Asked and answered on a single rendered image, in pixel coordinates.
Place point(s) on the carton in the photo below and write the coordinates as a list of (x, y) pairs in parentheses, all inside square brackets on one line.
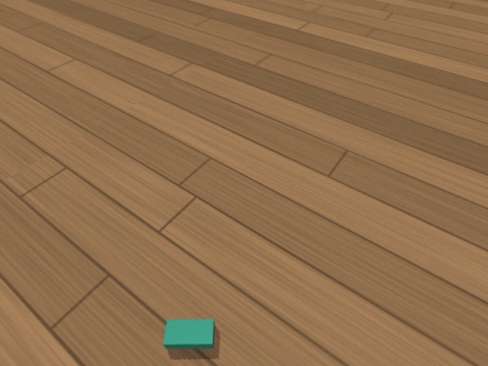
[(189, 333)]

